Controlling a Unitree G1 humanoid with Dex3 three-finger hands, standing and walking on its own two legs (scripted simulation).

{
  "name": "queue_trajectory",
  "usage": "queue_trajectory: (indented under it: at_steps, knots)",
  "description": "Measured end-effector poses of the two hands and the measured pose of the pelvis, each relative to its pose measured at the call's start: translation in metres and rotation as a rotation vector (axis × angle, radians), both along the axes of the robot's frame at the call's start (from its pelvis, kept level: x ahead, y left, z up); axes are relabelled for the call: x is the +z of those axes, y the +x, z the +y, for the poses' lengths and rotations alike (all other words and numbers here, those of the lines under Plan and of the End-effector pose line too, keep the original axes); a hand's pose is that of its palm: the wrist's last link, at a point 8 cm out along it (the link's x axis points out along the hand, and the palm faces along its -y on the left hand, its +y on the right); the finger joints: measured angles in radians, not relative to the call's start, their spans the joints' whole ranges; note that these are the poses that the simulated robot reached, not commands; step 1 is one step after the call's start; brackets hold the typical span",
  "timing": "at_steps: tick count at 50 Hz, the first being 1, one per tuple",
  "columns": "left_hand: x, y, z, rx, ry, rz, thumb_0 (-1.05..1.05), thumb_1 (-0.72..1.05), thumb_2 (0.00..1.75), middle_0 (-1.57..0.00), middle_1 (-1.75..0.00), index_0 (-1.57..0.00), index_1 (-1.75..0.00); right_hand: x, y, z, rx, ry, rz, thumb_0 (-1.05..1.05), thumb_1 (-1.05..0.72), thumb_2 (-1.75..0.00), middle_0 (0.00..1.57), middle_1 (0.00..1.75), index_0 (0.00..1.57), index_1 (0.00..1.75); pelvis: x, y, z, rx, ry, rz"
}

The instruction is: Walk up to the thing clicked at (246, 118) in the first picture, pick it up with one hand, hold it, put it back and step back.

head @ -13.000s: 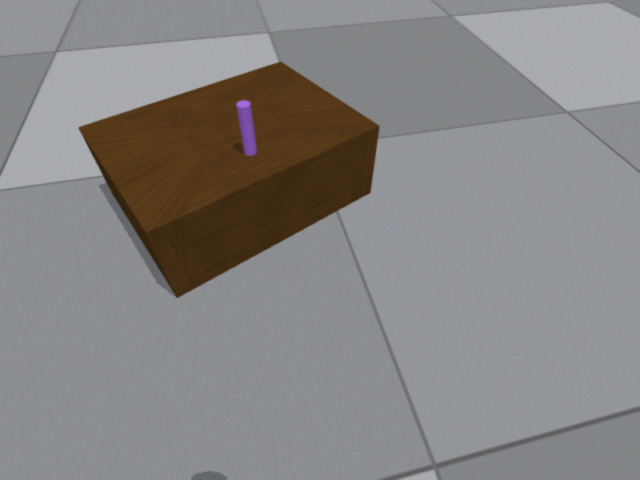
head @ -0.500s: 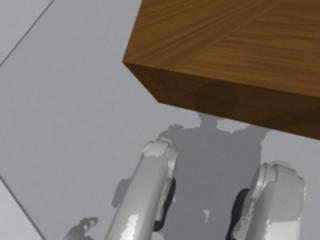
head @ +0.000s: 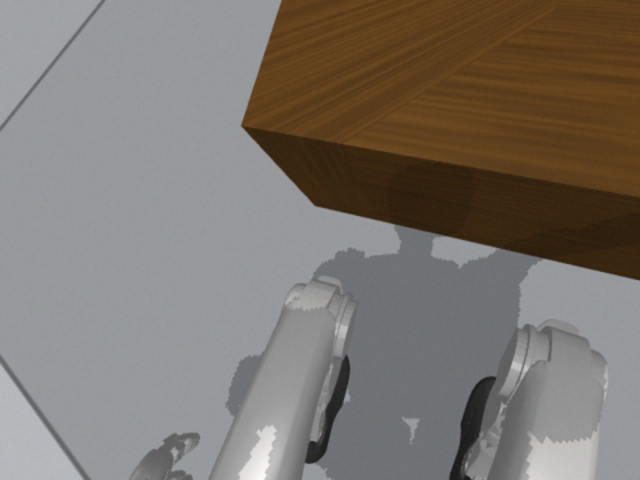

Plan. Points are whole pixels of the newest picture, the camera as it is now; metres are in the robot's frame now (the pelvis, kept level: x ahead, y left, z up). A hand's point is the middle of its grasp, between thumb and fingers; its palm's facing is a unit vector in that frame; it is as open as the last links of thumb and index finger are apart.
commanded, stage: settle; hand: right
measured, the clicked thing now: out of the picture +0.58 -0.30 +0.06
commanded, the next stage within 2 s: lift in 0.96 s
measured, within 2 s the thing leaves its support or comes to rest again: leaves its support in 0.06 s
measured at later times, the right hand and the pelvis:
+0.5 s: hand out of the picture +0.57 -0.31 +0.11, palm faces +0.28 +0.96 -0.04, open 6.5 cm; pelvis +0.01 +0.00 +0.07, yaw -2 degrees
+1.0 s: hand out of the picture +0.58 -0.31 +0.15, palm faces +0.29 +0.96 -0.04, open 6.5 cm; pelvis +0.02 -0.01 +0.10, yaw -3 degrees
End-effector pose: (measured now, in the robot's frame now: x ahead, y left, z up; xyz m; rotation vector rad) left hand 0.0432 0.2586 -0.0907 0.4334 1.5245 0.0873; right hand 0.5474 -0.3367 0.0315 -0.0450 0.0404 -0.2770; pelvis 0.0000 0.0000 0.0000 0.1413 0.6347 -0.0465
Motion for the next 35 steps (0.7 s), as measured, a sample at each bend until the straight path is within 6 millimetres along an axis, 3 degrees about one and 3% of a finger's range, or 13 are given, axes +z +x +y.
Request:
queue_trajectory:
  at_steps: [6, 20, 35]
  knots:
    - [0.010, 0.005, -0.001, 0.006, 0.002, -0.015, 0.00, 0.90, 0.90, -0.20, -0.29, -0.20, -0.29, 0.014, -0.004, -0.001, -0.008, 0.000, 0.000, 0.01, -0.01, -1.15, 0.93, 1.14, 0.93, 1.13, 0.012, 0.001, 0.000, -0.004, -0.004, 0.000]
    - [0.053, 0.017, 0.000, 0.023, -0.002, -0.072, 0.00, 0.91, 0.89, -0.20, -0.29, -0.20, -0.29, 0.075, -0.007, -0.013, -0.011, -0.001, 0.013, 0.01, -0.01, -1.16, 0.93, 1.14, 0.93, 1.12, 0.057, 0.006, -0.001, -0.021, -0.010, 0.006]
    - [0.085, 0.020, 0.001, 0.025, 0.017, -0.072, 0.00, 0.91, 0.89, -0.20, -0.29, -0.20, -0.30, 0.096, -0.009, -0.018, -0.010, 0.015, 0.016, 0.01, -0.01, -1.16, 0.93, 1.14, 0.93, 1.12, 0.085, 0.010, -0.003, -0.031, -0.014, 0.014]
